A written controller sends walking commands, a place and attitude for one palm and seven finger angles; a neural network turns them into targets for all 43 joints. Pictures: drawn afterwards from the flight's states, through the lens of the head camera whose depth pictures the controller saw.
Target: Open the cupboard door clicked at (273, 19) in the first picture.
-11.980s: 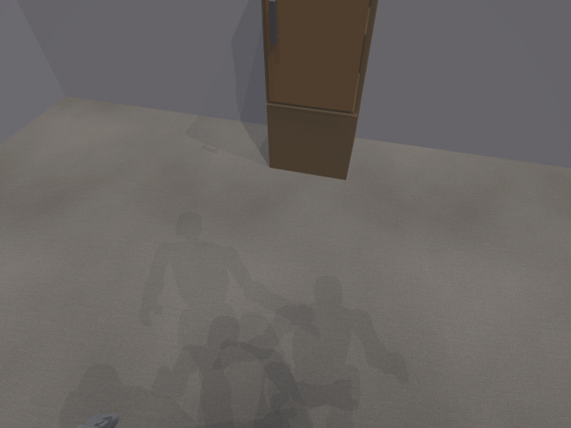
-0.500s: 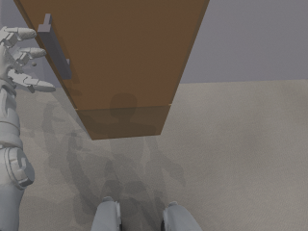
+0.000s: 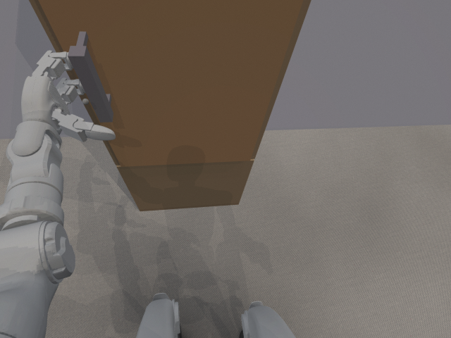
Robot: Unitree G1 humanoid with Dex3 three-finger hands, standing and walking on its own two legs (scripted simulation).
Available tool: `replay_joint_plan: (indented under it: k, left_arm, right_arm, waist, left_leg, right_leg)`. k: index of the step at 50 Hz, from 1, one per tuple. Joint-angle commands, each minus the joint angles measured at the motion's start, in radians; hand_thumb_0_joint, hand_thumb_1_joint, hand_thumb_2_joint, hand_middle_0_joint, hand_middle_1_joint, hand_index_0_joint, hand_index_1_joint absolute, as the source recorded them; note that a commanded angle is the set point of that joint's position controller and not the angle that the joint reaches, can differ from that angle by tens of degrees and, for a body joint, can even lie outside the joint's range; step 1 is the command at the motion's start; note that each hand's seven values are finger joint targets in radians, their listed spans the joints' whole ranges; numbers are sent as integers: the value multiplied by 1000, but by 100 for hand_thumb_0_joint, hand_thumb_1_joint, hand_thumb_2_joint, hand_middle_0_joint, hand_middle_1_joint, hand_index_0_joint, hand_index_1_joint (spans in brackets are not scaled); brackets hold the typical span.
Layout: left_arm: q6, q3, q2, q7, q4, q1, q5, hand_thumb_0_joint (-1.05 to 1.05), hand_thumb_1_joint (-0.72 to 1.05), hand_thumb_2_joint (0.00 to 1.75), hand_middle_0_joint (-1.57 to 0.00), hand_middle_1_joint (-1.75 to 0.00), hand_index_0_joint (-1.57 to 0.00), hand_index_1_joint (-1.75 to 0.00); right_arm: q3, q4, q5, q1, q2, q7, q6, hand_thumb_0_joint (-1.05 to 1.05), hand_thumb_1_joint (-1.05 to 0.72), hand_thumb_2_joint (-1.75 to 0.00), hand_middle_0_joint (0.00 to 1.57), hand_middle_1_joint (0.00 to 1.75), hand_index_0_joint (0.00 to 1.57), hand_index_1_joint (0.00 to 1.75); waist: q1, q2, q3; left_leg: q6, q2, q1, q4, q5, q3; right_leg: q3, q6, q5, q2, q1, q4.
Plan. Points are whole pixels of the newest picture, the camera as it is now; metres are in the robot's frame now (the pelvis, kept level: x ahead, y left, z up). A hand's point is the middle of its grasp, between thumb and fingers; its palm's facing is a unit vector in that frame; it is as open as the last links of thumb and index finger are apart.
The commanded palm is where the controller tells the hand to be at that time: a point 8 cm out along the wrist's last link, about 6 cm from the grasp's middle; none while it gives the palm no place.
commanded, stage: slide the fingers in behind the handle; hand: left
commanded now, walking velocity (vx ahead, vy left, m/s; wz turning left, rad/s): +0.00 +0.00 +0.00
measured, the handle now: (95, 80) +0.55 +0.20 +0.09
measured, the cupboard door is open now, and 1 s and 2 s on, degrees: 0 0 1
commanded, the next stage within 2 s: close the thumb around the handle in 1.06 s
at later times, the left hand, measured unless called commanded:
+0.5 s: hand (105, 101) +0.50 +0.18 +0.09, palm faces +0.02 -1.00 -0.01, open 14.0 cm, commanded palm +0.48 +0.22 +0.09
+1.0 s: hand (109, 102) +0.50 +0.17 +0.09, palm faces +0.06 -1.00 -0.02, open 14.0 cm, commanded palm +0.47 +0.20 +0.09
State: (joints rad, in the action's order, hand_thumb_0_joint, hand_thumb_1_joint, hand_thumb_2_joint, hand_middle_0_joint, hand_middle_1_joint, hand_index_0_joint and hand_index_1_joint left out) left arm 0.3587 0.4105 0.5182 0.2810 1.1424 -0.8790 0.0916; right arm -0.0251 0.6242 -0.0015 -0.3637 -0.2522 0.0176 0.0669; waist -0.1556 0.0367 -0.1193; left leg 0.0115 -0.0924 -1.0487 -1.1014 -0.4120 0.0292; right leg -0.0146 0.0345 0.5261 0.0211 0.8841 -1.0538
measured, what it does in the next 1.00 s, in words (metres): stands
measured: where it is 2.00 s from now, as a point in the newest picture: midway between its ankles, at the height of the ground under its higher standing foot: outside the picture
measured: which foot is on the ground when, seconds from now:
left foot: down 0.00-1.00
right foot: down 0.00-1.00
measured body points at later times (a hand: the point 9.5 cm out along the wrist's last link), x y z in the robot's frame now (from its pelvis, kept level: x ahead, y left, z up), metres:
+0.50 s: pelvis +0.00 -0.01 +0.00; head +0.11 +0.02 +0.43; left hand +0.49 +0.23 +0.09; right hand +0.01 -0.27 -0.11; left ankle +0.05 +0.12 -0.66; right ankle -0.01 -0.15 -0.66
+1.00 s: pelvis +0.01 -0.01 +0.00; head +0.12 +0.01 +0.44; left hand +0.49 +0.23 +0.09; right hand +0.03 -0.27 -0.12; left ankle +0.05 +0.12 -0.66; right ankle -0.01 -0.15 -0.66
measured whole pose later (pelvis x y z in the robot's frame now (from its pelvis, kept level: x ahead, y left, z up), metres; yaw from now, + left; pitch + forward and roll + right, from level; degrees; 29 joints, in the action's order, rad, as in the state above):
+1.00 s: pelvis +0.01 -0.01 +0.00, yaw +1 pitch +20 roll -3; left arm 0.39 0.31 0.39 0.13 1.09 -0.84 0.10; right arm 0.00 0.66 -0.02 -0.37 -0.24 -0.02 0.06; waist -0.13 0.04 -0.13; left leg 0.02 -0.08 -1.02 -1.08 -0.42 0.04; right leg -0.02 0.02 0.54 0.01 0.85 -1.04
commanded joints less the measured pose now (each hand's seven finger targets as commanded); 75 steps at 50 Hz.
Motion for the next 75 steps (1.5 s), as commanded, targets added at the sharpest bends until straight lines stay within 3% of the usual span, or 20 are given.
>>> replay_joint_plan:
  k: [1, 5, 11, 17, 27, 30, 33, 36, 38, 40, 41, 49, 51, 53, 58, 60, 62, 66, 67, 75]
  left_arm:
    - [76, 26, 239, -19, -226, -444, 27, 0, -50, 30, -30, -120, -30, -120]
    - [76, -14, 189, -30, -218, -443, 17, 0, -50, 30, -30, -120, -30, -120]
    - [88, 21, 235, -54, -238, -476, 8, 0, -50, 30, -30, -120, -30, -120]
    - [95, -34, 165, -63, -234, -498, 4, 0, -50, 30, -30, -120, -30, -120]
    - [99, -59, 103, -106, -249, -466, 1, 0, -50, 30, -30, -120, -30, -120]
    - [100, -97, 65, -121, -244, -502, -9, 0, -50, 30, -30, -120, -30, -120]
    - [113, -114, 38, -124, -267, -495, -8, 0, -50, 30, -30, -120, -30, -120]
    - [121, -130, 15, -124, -276, -502, -3, 0, -50, 30, -30, -120, -30, -120]
    - [123, -105, 45, -123, -288, -471, -2, 0, -50, 30, -30, -120, -30, -120]
    - [119, -142, -3, -117, -281, -467, 0, 0, -50, 30, -30, -120, -30, -120]
    - [121, -141, -1, -120, -276, -484, 3, 0, -50, 30, -30, -120, -30, -120]
    - [127, -120, 15, -122, -295, -436, 8, 0, -50, 30, -30, -120, -30, -120]
    - [132, -139, -13, -119, -318, -452, 15, 0, -50, 30, -30, -120, -30, -120]
    - [128, -103, 31, -119, -298, -429, 17, 0, -50, 30, -30, -120, -30, -120]
    - [125, -97, 33, -107, -291, -399, 22, 0, -50, 30, -30, -120, -30, -120]
    - [124, -76, 57, -106, -295, -397, 24, 0, -39, 35, -31, -121, -31, -121]
    - [127, -102, 18, -102, -313, -386, 26, 0, -28, 40, -32, -122, -32, -122]
    - [128, -66, 63, -102, -308, -374, 28, 0, -5, 49, -33, -125, -33, -125]
    - [130, -81, 51, -101, -316, -383, 24, 0, 0, 52, -34, -125, -34, -125]
    - [125, -100, 18, -106, -306, -385, 27, 0, 45, 71, -37, -130, -37, -130]
  right_arm:
    - [74, -46, -5, -158, -185, 15, -21, 0, -90, -90, 20, 30, 20, 30]
    - [75, -43, -2, -152, -177, 10, -19, 0, -90, -90, 20, 30, 20, 30]
    - [74, -40, -8, -164, -179, 12, -23, 0, -90, -90, 20, 30, 20, 30]
    - [78, -28, -8, -163, -174, 7, -25, 0, -90, -90, 20, 30, 20, 30]
    - [83, -27, -13, -164, -168, -5, -28, 0, -90, -90, 20, 30, 20, 30]
    - [85, -19, -16, -164, -167, -10, -28, 0, -90, -90, 20, 30, 20, 30]
    - [88, -17, -18, -163, -165, -14, -30, 0, -90, -90, 20, 30, 20, 30]
    - [90, -15, -21, -166, -165, -17, -32, 0, -90, -90, 20, 30, 20, 30]
    - [90, -17, -18, -162, -166, -17, -29, 0, -90, -90, 20, 30, 20, 30]
    - [90, -16, -15, -153, -159, -20, -28, 0, -90, -90, 20, 30, 20, 30]
    - [89, -12, -16, -163, -161, -18, -28, 0, -90, -90, 20, 30, 20, 30]
    - [92, -18, -12, -149, -161, -18, -25, 0, -90, -90, 20, 30, 20, 30]
    - [91, -19, -14, -149, -157, -18, -26, 0, -90, -90, 20, 30, 20, 30]
    - [91, -17, -12, -146, -163, -17, -21, 0, -90, -90, 20, 30, 20, 30]
    - [89, -22, -9, -137, -159, -15, -17, 0, -90, -90, 20, 30, 20, 30]
    - [90, -23, -8, -139, -162, -14, -15, 0, -90, -90, 20, 30, 20, 30]
    - [90, -30, -7, -132, -156, -15, -17, 0, -90, -90, 20, 30, 20, 30]
    - [89, -35, -9, -132, -162, -13, -14, 0, -90, -90, 20, 30, 20, 30]
    - [89, -34, -7, -127, -159, -13, -14, 0, -90, -90, 20, 30, 20, 30]
    - [89, -33, -10, -126, -159, -15, -12, 0, -90, -90, 20, 30, 20, 30]
  waist:
    - [-5, 100, -453]
    - [-12, 105, -437]
    - [-5, 106, -465]
    - [-24, 105, -464]
    - [-10, 113, -482]
    - [-34, 95, -442]
    - [-26, 126, -477]
    - [-34, 105, -475]
    - [-14, 115, -511]
    - [-23, 117, -477]
    - [-33, 92, -457]
    - [-10, 93, -488]
    - [-20, 102, -479]
    - [-12, 71, -480]
    - [-3, 86, -468]
    - [0, 77, -468]
    - [1, 95, -493]
    - [6, 60, -471]
    - [6, 94, -486]
    - [0, 87, -459]
  left_leg:
    - [-37, 46, 545, 102, 291, 27]
    - [-34, 47, 537, 104, 272, 23]
    - [-38, 50, 525, 99, 283, 21]
    - [-36, 48, 536, 97, 271, 24]
    - [-30, 52, 567, 103, 304, 28]
    - [-32, 51, 551, 102, 269, 27]
    - [-28, 52, 589, 98, 304, 30]
    - [-32, 54, 597, 97, 316, 33]
    - [-29, 54, 604, 96, 350, 29]
    - [-29, 55, 599, 98, 330, 27]
    - [-31, 54, 597, 100, 329, 31]
    - [-31, 60, 601, 102, 358, 23]
    - [-33, 61, 615, 99, 377, 24]
    - [-34, 62, 589, 99, 374, 19]
    - [-31, 61, 590, 100, 388, 15]
    - [-32, 62, 584, 103, 387, 13]
    - [-31, 61, 611, 100, 415, 13]
    - [-34, 64, 569, 103, 378, 10]
    - [-31, 62, 588, 105, 386, 9]
    - [-27, 59, 594, 111, 360, 17]
  right_leg:
    - [-37, -51, -299, 49, 16, 146]
    - [-37, -47, -287, 47, 29, 150]
    - [-30, -50, -304, 46, 1, 139]
    - [-32, -46, -292, 46, 27, 145]
    - [-40, -52, -311, 46, 23, 140]
    - [-39, -48, -291, 45, 42, 151]
    - [-41, -53, -311, 45, 46, 143]
    - [-42, -54, -324, 47, 39, 144]
    - [-40, -55, -361, 46, 11, 137]
    - [-44, -54, -347, 47, 27, 145]
    - [-44, -54, -343, 48, 28, 146]
    - [-39, -53, -388, 47, -14, 146]
    - [-41, -54, -401, 47, -6, 145]
    - [-37, -50, -419, 47, -33, 146]
    - [-37, -51, -432, 46, -36, 145]
    - [-35, -50, -439, 46, -51, 146]
    - [-37, -50, -450, 45, -41, 140]
    - [-32, -50, -439, 47, -67, 144]
    - [-32, -49, -439, 44, -55, 142]
    - [-40, -51, -395, 47, -28, 151]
